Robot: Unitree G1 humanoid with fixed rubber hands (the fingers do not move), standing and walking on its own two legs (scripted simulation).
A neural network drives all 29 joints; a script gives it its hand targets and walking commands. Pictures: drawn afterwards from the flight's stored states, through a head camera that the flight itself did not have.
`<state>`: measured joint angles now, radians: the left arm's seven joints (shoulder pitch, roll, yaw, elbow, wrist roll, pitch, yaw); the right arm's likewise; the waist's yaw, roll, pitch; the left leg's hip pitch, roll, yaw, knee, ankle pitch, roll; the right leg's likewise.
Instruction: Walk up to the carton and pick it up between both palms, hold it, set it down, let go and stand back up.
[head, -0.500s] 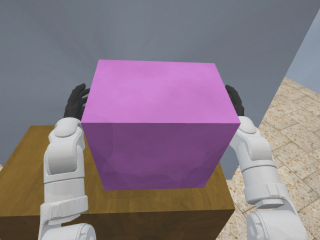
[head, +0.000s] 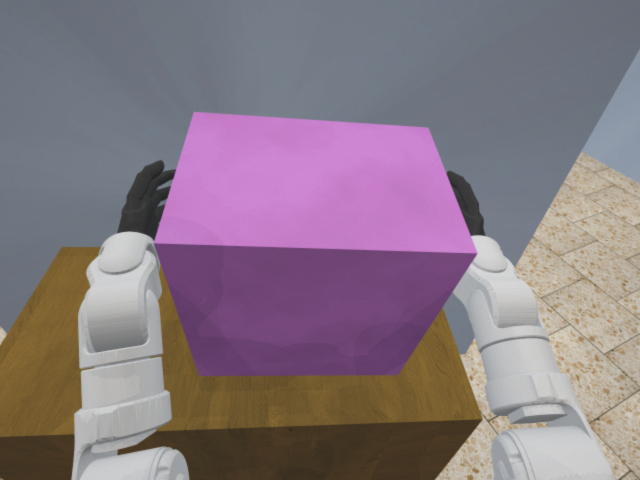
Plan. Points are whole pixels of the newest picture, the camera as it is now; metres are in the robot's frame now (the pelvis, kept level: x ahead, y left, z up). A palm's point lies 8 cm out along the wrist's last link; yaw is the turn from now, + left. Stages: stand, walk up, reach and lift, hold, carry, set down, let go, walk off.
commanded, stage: hold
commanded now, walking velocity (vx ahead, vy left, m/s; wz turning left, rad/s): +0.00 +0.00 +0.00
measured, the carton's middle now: (307, 258) +0.37 +0.00 +0.11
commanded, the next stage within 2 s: set down in 0.76 s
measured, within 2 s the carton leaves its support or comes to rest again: neither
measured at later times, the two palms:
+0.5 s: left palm (145, 217) +0.34 +0.18 +0.21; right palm (473, 216) +0.36 -0.20 +0.19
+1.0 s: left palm (154, 225) +0.33 +0.17 +0.21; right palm (490, 236) +0.33 -0.21 +0.18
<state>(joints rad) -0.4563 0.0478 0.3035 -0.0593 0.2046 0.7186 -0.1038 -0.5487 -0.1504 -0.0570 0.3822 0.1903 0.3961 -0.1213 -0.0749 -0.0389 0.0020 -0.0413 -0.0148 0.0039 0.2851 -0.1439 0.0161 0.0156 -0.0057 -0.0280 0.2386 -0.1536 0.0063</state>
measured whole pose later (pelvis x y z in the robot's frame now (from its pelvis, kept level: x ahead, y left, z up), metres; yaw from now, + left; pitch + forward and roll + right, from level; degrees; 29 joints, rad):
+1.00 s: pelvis -0.02 +0.00 +0.00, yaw +0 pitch -6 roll -1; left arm -0.50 0.01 0.26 0.00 0.23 0.60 -0.04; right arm -0.56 -0.17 -0.14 0.43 0.15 0.27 -0.04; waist -0.06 -0.02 0.00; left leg -0.05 -0.01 0.00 0.27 -0.11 0.02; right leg 0.00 0.00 -0.05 0.23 -0.12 0.00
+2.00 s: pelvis -0.01 -0.03 +0.00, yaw +0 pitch -2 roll +0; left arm -0.38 -0.01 0.23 0.24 0.19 0.27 0.04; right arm -0.58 -0.18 -0.14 0.75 0.06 -0.09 0.02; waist 0.05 -0.04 0.02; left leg -0.12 0.03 0.01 0.24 -0.10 -0.03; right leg -0.09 0.03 -0.08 0.25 -0.14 -0.05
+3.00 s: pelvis +0.00 -0.05 +0.00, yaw +0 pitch +11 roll +0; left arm -0.55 -0.04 0.35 0.73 0.19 -0.08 0.09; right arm -0.84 -0.24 -0.25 1.27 -0.06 -0.36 0.07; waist 0.11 0.01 -0.08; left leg -0.37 0.07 0.04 0.28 -0.09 -0.05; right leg -0.33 0.05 -0.10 0.28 -0.14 -0.07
